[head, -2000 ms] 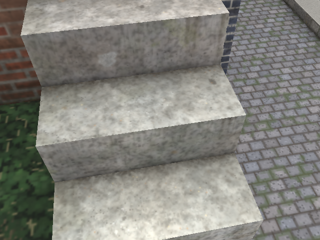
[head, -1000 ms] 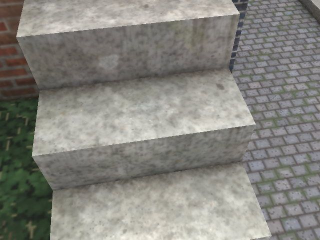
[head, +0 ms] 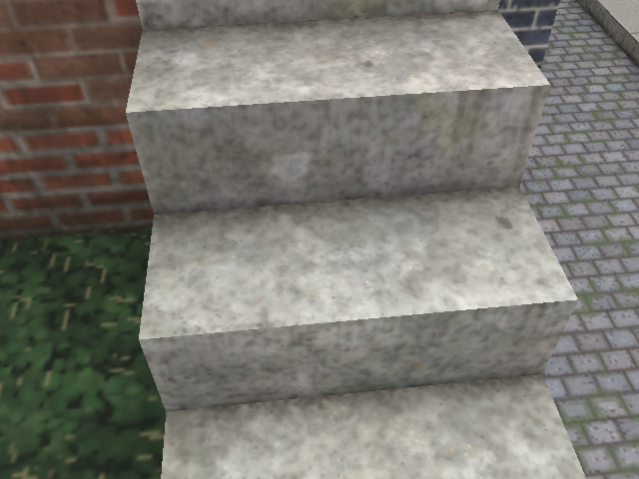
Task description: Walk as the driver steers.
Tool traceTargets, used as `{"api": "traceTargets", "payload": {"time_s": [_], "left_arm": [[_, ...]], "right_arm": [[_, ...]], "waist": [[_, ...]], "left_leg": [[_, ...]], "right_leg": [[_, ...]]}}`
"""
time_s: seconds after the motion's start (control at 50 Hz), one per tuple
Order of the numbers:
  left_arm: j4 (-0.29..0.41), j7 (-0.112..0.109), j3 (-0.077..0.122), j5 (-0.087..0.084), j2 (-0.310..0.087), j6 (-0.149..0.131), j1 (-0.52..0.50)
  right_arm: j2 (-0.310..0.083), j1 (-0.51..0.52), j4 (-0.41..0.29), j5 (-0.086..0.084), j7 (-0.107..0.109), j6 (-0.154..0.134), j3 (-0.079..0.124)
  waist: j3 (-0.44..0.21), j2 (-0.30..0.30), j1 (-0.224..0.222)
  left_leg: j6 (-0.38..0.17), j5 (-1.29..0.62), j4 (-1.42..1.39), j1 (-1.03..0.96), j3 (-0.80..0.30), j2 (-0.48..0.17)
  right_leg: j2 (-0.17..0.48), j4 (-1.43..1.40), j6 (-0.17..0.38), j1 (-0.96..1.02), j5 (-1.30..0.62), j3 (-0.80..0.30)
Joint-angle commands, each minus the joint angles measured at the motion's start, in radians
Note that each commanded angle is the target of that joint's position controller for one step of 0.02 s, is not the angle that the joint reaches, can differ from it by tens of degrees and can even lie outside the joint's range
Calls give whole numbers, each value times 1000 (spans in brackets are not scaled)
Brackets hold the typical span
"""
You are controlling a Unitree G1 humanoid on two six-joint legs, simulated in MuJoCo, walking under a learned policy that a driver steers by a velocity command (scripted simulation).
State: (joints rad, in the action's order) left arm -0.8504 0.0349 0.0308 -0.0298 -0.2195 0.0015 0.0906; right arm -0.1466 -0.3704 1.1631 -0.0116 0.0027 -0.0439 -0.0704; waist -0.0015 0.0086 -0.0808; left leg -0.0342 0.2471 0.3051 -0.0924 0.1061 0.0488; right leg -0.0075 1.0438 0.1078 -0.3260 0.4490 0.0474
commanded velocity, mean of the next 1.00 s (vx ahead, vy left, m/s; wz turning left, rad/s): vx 0.50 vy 0.00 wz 0.00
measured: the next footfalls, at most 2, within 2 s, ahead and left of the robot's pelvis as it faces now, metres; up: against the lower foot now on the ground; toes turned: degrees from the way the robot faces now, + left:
right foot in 0.06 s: -0.08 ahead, -0.09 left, +0.00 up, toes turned +2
left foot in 0.24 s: -0.07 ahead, +0.11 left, +0.22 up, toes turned +0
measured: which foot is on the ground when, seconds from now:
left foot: down 0.00-0.06, up 0.08-0.22, down 0.24-0.32, up 0.34-0.42, down 0.44-0.80, up 0.82-1.00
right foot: up 0.00-0.04, down 0.06-0.42, up 0.44-0.76, down 0.78-1.00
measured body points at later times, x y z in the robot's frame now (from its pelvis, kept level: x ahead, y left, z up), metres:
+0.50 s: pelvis +0.00 +0.05 +0.03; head +0.02 +0.05 +0.47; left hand +0.10 +0.33 -0.10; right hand +0.07 -0.18 -0.11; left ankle -0.11 +0.10 -0.69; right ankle -0.11 -0.07 -0.51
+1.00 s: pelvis +0.10 +0.03 +0.12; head +0.04 +0.04 +0.57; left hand +0.06 +0.26 -0.05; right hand +0.29 -0.18 +0.06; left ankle +0.05 +0.17 -0.35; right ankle +0.07 +0.01 -0.55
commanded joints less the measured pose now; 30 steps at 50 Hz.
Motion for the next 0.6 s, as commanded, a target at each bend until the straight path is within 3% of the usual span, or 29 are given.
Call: {"api": "traceTargets", "payload": {"time_s": [0.02, 0.04, 0.06, 0.08, 0.1, 0.12, 0.14, 0.16, 0.18, 0.2, 0.24, 0.26, 0.28, 0.3, 0.32, 0.34, 0.36, 0.38, 0.4, 0.42, 0.44, 0.46, 0.48, 0.5, 0.52, 0.54, 0.56, 0.58, 0.6], "left_arm": [[-82, -33, 50, 8, -124, 40, 247], [-157, -40, 25, 7, -79, 25, 311], [-179, -42, -3, 21, -33, 14, 298], [-194, -43, -55, 73, 5, 9, 206], [-230, -60, -76, 82, 20, 6, 174], [-253, -69, -72, 70, -7, 7, 234], [-252, -72, -64, 65, -55, 17, 170], [-251, -64, -50, 43, -89, 27, 159], [-252, -60, -34, 33, -129, 33, 160], [-269, -57, -20, 40, -154, 31, 219], [-295, -58, -10, 37, -160, 26, 293], [-288, -66, -15, 33, -118, 22, 316], [-271, -66, -10, 31, -123, 18, 336], [-247, -63, -3, 32, -136, 8, 342], [-218, -57, 4, 32, -148, 8, 298], [-164, -51, 9, 29, -165, 13, 194], [-98, -45, 14, -1, -203, 27, 81], [-66, -53, 15, -3, -235, 10, 113], [-43, -43, 19, 10, -242, -14, 111], [-3, -39, -12, 13, -142, -56, 121], [-52, -29, 39, -1, -99, -54, 377], [19, -38, 18, -55, -43, -69, 277], [152, -48, -17, -62, 40, -105, 36], [224, -56, -42, -77, 80, -151, -130], [298, -52, -55, -89, 101, -182, -239], [365, -40, -70, -91, 128, -185, -341], [426, -31, -80, -93, 131, -180, -381], [455, -23, -68, -109, 95, -144, -338], [442, -28, -64, -112, 65, -91, -245]], "right_arm": [[-187, 125, -94, -50, 18, -48, 39], [-213, 190, -160, -19, 12, -50, 53], [-224, 255, -219, -34, -5, -75, 62], [-115, 304, -295, -20, -19, -93, 56], [-61, 188, -280, -33, -19, -97, 70], [-72, 100, -276, -39, -27, -93, 79], [-82, 112, -306, -29, -31, -89, 86], [-102, 141, -307, -18, -35, -86, 90], [-124, 191, -329, -23, -35, -82, 92], [-134, 229, -358, -26, -24, -80, 94], [-166, 310, -424, -49, -4, -81, 105], [-137, 336, -456, -54, 10, -75, 98], [-136, 321, -462, -60, 12, -70, 96], [-144, 265, -462, -46, 4, -71, 87], [-151, 245, -475, -43, -8, -70, 86], [-168, 177, -473, -31, -21, -71, 81], [-194, 108, -453, -31, -37, -79, 74], [-215, 42, -434, -52, -50, -75, 79], [-201, 46, -388, -34, -53, -63, 83], [-146, 122, -332, -13, -65, -46, 61], [-244, 54, -259, 10, -45, -64, 52], [-201, -106, -163, -18, -37, -86, 73], [-160, -151, -101, 32, -25, -95, 64], [-190, -153, -51, 77, -32, -101, 77], [-180, -207, 7, 96, -28, -80, 77], [-133, -258, 60, 108, -36, -71, 62], [-101, -232, 73, 85, -52, -71, 48], [-77, -133, 37, 32, -52, -83, 28], [-89, -16, -13, 19, -57, -98, 18]], "waist": [[84, -226, -157], [62, 2, -146], [42, 109, -139], [-17, 267, -12], [-41, 346, 102], [-83, 275, 127], [-51, 206, 188], [3, 120, 197], [80, 77, 193], [97, 43, 181], [131, 12, 156], [111, 22, 156], [74, 3, 151], [51, -33, 154], [36, -46, 182], [-17, -91, 244], [-88, -156, 308], [-136, -126, 334], [-120, -178, 297], [2, -183, 186], [-217, -437, 16], [-285, -184, 153], [-116, -141, 194], [7, -84, 209], [68, 9, 201], [92, -19, 202], [118, -24, 154], [98, 1, 61], [89, 18, -42]], "left_leg": [[-85, -1223, 196, 119, -105, -219], [-82, -851, 385, 161, -73, -112], [-69, -523, 583, 111, -60, -53], [-35, 180, 888, 294, -32, 39], [-23, 332, 1141, 534, -76, 30], [-38, 312, 1262, 608, -115, -8], [-42, 321, 1350, 667, -103, -34], [-41, 329, 1439, 762, -69, -30], [-44, 354, 1509, 886, -71, -21], [-55, 385, 1544, 993, -103, -39], [-73, 433, 1603, 1196, -130, -62], [-93, 446, 1634, 1250, -254, -85], [-90, 414, 1661, 1308, -265, -76], [-81, 370, 1599, 1330, -257, -87], [-87, 367, 1449, 1253, -241, -110], [-109, 334, 1106, 1021, -209, -137], [-132, 220, 578, 601, -132, -124], [-89, 76, 78, 392, -109, -112], [-70, -323, -127, 212, 13, -64], [-75, -528, -414, 283, -72, -156], [-105, -1177, -20, -200, -416, -398], [28, -1084, 8, -304, -372, -403], [53, -1169, 39, -283, -257, -350], [36, -1162, 42, -262, -211, -338], [4, -1078, 55, -298, -217, -330], [-9, -1034, 30, -274, -191, -330], [4, -931, -11, -169, -117, -307], [45, -700, -90, 21, 13, -271], [75, -602, -224, 346, 164, -226]], "right_leg": [[28, -736, 19, 250, -158, -17], [-5, -781, -25, 297, -496, -84], [31, -942, -7, 264, -726, -99], [148, -877, 4, 378, -1374, -192], [242, -658, 16, 501, -1832, -188], [264, -628, 52, 498, -1720, -188], [254, -649, 90, 418, -1488, -184], [245, -678, 112, 354, -1319, -219], [266, -704, 135, 333, -1271, -253], [299, -725, 153, 367, -1151, -289], [324, -764, 166, 461, -1031, -314], [349, -738, 154, 464, -971, -306], [349, -726, 150, 532, -926, -321], [337, -709, 140, 588, -880, -347], [303, -678, 119, 566, -886, -312], [226, -620, 65, 483, -980, -212], [121, -542, 9, 345, -1269, -72], [75, -403, 32, 437, -1242, -117], [27, -192, 33, 418, -1209, -100], [-49, 143, 25, 387, -518, -65], [-120, 701, -87, -177, -199, 16], [-34, 1006, -70, -474, -184, -12], [-54, 1064, -47, -687, -133, -79], [-81, 1220, -44, -869, -11, -56], [-108, 1351, -17, -1123, 130, -52], [-111, 1549, 11, -1291, 243, -28], [-82, 1518, 37, -1323, 234, -20], [-32, 1370, 67, -1178, 121, -6], [-19, 1158, 80, -861, -68, 28]]}}
Over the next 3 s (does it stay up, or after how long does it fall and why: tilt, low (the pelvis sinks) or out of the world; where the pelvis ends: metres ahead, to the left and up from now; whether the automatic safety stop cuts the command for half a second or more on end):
stays up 0.66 0.10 0.59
